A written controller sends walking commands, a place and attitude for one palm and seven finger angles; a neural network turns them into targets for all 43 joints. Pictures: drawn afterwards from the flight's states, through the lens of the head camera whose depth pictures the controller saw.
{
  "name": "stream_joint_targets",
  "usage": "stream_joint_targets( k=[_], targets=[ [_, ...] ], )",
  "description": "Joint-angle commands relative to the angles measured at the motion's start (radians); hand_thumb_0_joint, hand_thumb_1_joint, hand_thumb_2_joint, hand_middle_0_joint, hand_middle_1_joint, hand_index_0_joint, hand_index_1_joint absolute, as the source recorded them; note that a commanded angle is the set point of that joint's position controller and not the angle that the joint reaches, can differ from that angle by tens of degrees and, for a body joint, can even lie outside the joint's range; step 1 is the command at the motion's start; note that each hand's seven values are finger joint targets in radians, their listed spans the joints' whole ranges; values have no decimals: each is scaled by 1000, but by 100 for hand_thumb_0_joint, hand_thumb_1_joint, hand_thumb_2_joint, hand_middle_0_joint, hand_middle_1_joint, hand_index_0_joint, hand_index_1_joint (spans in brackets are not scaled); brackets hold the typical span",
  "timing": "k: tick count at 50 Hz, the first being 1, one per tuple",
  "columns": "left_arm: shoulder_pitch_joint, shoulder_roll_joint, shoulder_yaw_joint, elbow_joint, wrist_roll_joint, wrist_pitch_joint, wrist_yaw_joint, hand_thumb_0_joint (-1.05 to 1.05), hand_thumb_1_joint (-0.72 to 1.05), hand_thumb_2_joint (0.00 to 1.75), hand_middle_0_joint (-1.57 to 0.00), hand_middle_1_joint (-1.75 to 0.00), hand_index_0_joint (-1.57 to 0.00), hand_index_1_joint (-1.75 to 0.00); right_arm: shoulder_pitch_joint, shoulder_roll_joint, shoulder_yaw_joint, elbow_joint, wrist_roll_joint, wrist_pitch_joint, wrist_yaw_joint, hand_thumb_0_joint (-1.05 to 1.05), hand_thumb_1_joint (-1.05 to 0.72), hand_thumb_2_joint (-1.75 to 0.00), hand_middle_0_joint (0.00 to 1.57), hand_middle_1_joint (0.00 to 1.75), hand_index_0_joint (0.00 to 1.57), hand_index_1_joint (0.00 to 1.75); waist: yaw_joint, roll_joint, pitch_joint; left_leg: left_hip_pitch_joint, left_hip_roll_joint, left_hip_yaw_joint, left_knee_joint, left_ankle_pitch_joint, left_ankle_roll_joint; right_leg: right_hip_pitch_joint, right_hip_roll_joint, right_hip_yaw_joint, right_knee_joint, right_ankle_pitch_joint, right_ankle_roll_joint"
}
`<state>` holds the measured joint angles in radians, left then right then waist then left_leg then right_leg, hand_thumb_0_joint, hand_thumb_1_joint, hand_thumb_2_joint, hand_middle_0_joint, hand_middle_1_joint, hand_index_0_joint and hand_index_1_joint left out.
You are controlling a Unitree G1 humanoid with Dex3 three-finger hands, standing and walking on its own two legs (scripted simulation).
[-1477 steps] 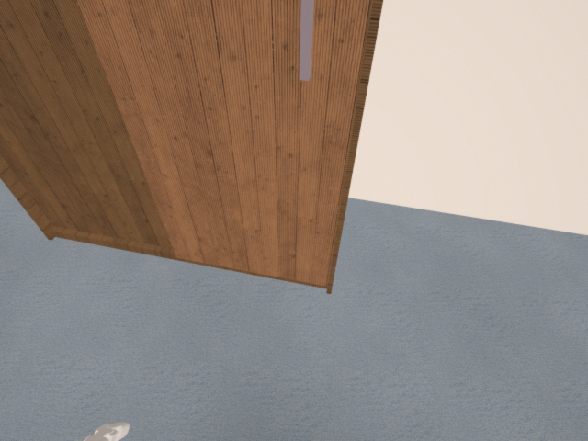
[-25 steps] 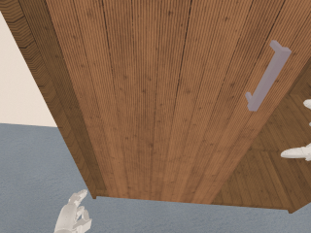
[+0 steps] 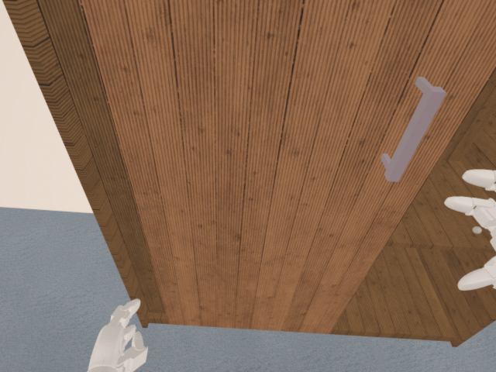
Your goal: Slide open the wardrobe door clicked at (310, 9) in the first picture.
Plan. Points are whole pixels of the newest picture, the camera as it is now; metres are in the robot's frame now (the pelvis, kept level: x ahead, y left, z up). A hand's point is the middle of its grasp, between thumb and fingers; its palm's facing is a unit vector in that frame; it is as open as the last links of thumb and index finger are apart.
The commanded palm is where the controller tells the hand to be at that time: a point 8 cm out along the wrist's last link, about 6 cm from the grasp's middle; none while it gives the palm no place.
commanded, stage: draw the hand back to the body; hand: right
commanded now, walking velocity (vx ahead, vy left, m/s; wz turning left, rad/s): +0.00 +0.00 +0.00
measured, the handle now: (406, 131) +0.44 -0.26 +0.22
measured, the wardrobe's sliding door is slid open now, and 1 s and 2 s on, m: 0.51 0.51 0.51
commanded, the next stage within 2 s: step back with the hand held close in 1.38 s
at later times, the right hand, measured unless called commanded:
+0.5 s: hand (488, 252) +0.22 -0.29 +0.18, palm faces +0.44 +0.85 -0.28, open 13.6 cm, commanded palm +0.18 -0.32 +0.19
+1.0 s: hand (458, 251) +0.24 -0.27 +0.17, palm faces +0.42 +0.82 -0.39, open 8.8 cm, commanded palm +0.19 -0.30 +0.18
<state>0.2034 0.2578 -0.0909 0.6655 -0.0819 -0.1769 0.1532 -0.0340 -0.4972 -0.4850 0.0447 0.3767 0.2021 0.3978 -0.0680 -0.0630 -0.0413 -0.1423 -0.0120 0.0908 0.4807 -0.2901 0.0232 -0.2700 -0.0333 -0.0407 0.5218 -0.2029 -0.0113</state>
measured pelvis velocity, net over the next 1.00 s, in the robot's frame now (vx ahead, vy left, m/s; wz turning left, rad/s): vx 0.04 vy -0.01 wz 0.04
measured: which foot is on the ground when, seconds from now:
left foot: down 0.00-1.00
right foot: down 0.00-1.00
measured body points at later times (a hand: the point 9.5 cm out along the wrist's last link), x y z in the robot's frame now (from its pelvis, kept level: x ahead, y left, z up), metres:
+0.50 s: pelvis +0.00 -0.01 +0.00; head -0.01 -0.01 +0.45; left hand +0.20 +0.19 -0.06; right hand +0.19 -0.34 +0.20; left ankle -0.02 +0.10 -0.74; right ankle +0.05 -0.11 -0.74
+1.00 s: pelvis +0.04 -0.01 +0.01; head +0.02 +0.01 +0.46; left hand +0.23 +0.22 -0.07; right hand +0.21 -0.31 +0.19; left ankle -0.02 +0.10 -0.74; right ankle +0.05 -0.11 -0.74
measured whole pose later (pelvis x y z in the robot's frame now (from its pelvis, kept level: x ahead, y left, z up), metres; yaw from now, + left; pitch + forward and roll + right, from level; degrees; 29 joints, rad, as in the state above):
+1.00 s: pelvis +0.04 -0.01 +0.01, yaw +2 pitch -3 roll +0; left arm 0.19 0.24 -0.02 0.63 0.01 -0.10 0.07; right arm 0.47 -0.36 -0.35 -0.40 0.09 -0.07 -0.09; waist -0.07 -0.04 -0.01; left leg -0.02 0.00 0.04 0.36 -0.28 0.01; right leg -0.13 -0.01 -0.09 0.41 -0.22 -0.02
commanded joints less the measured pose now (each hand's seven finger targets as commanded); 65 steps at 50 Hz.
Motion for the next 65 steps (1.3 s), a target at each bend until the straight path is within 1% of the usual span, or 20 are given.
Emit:
stream_joint_targets(
  k=[1, 3, 6, 10, 13, 15, 16, 17, 18, 19, 21, 23, 26, 28, 36, 43, 47, 50, 55, 65],
  targets=[
    [-181, 122, 52, -219, -6, -82, -16, 0, 90, 90, -20, -30, -20, -30, -185, -354, -196, -252, 70, -36, 85, 0, 55, -20, 25, 115, 25, 115, -19, 15, -166, -41, 29, -118, -99, 233, -34, 136, 20, 73, -36, 112, -21],
    [-170, 123, 57, -226, -3, -89, -34, 0, 90, 90, -20, -30, -20, -30, -95, -354, -243, -230, 90, -47, 74, 0, 55, -20, 25, 115, 25, 115, -32, 37, -140, -46, 23, -109, -99, 239, -33, 120, 19, 72, -33, 119, -16],
    [-163, 126, 63, -233, -9, -94, -49, 0, 90, 90, -20, -30, -20, -30, -43, -255, -185, -214, 104, -40, 58, 0, 55, -20, 25, 115, 25, 115, -17, 28, -79, -115, 15, -99, -106, 152, -32, 115, 17, 67, -42, 61, -11],
    [-159, 136, 67, -233, -15, -99, -45, 0, 90, 90, -20, -30, -20, -30, -102, -187, -79, -254, 75, -3, 35, 0, 55, -20, 25, 115, 25, 115, 6, -33, -10, -175, 7, -90, -124, 23, -23, 117, 11, 79, -68, -30, -11],
    [-163, 130, 62, -240, -11, -113, -34, 0, 90, 90, -20, -30, -20, -30, -162, -198, -44, -391, 41, -12, 9, 0, 44, -25, 25, 109, 25, 109, 11, -46, -36, -166, -4, -71, -121, -1, -16, 146, 13, 84, -86, -55, -18],
    [-161, 122, 60, -247, -3, -129, -26, 0, 90, 90, -20, -30, -20, -30, -190, -216, -53, -514, 27, -44, -14, 0, 37, -29, 24, 104, 24, 104, 8, -92, -93, -141, -8, -55, -110, 18, -7, 187, 18, 92, -99, -39, -21],
    [-167, 125, 72, -221, 60, -142, -46, 0, 90, 90, -20, -30, -20, -30, -190, -318, -97, -634, -145, -168, -236, 0, 33, -31, 24, 102, 24, 102, -17, -90, -13, -161, -1, -87, -181, -11, -3, 141, 27, 88, -117, -81, -11],
    [-163, 124, 71, -190, 67, -147, -44, 0, 90, 90, -20, -30, -20, -30, -27, -194, -55, -527, -156, -202, -329, 0, 30, -32, 24, 100, 24, 100, 0, -51, 19, -171, 11, -71, -178, -28, 1, 137, 17, 86, -129, -120, -2],
    [-157, 133, 72, -181, 68, -146, -46, 0, 90, 90, -20, -30, -20, -30, 27, -177, -57, -534, -166, -214, -375, 0, 26, -34, 24, 98, 24, 98, -14, -28, 15, -145, 14, -66, -172, -26, 4, 122, 13, 98, -143, -145, 2],
    [-155, 113, 72, -173, 67, -136, -47, 0, 90, 90, -20, -30, -20, -30, 69, -142, -50, -538, -190, -235, -408, 0, 22, -36, 24, 96, 24, 96, -4, -13, 6, -134, 16, -63, -168, -25, 2, 138, 6, 87, -145, -137, 0],
    [-148, 106, 79, -164, 71, -117, -52, 0, 90, 90, -20, -30, -20, -30, 108, -118, -40, -574, -214, -280, -451, 0, 15, -39, 24, 92, 24, 92, -6, -72, -47, -88, 17, -64, -156, 0, 4, 173, 4, 82, -162, -129, 1],
    [-137, 108, 87, -150, 78, -105, -55, 0, 90, 90, -20, -30, -20, -30, 174, -104, -36, -560, -232, -305, -477, 0, 8, -43, 23, 87, 23, 87, -9, -61, -75, -46, 16, -65, -156, 53, 5, 192, 0, 69, -165, -72, -4],
    [-137, 102, 92, -149, 81, -76, -59, 0, 90, 90, -20, -30, -20, -30, 201, -58, 11, -558, -251, -321, -494, 0, -3, -48, 23, 81, 23, 81, 3, -35, -56, -38, 15, -65, -164, 90, -1, 214, -4, 54, -169, -7, -8],
    [-142, 107, 97, -146, 82, -62, -60, 0, 90, 90, -20, -30, -20, -30, 231, -45, 26, -534, -261, -325, -501, 0, -10, -51, 23, 77, 23, 77, 1, 25, -23, -31, 11, -62, -176, 103, -3, 210, -9, 53, -176, 20, -13],
    [-152, 98, 105, -158, 92, -31, -62, 0, 90, 90, -20, -30, -20, -30, 281, -66, 22, -623, -292, -344, -520, 0, -39, -65, 22, 60, 22, 60, -15, 6, -73, 22, 12, -59, -161, 216, -3, 268, 0, 42, -165, 180, -14],
    [-143, 91, 112, -173, 92, 2, -75, 0, 90, 90, -20, -30, -20, -30, 414, -55, 8, -628, -291, -336, -511, 0, -65, -78, 21, 45, 21, 45, -20, 5, -33, 42, 12, -56, -163, 328, -6, 249, -2, 18, -142, 299, -9],
    [-141, 85, 114, -191, 90, 26, -76, 0, 90, 90, -20, -30, -20, -30, 429, -37, 23, -625, -286, -327, -503, 0, -79, -85, 20, 36, 20, 36, -13, 36, -19, 25, 14, -58, -162, 327, -15, 244, -2, 9, -142, 282, -13],
    [-144, 85, 116, -199, 90, 32, -74, 0, 90, 90, -20, -30, -20, -30, 429, -28, 42, -653, -288, -325, -501, 0, -90, -90, 20, 30, 20, 30, -11, 4, -32, 27, 18, -66, -169, 350, -16, 258, 3, -1, -134, 286, -20],
    [-143, 83, 114, -197, 95, 28, -67, 0, 90, 90, -20, -30, -20, -30, 392, -59, 24, -694, -294, -329, -513, 0, -90, -90, 20, 30, 20, 30, -10, 1, -63, 35, 17, -64, -171, 353, -17, 272, 11, 3, -128, 281, -21],
    [-159, 79, 114, -191, 92, 38, -62, 0, 90, 90, -20, -30, -20, -30, 405, -30, 42, -628, -287, -327, -503, 0, -90, -90, 20, 30, 20, 30, -8, 49, 10, 8, 19, -70, -202, 317, -23, 258, 12, -6, -142, 220, -27]
  ],
)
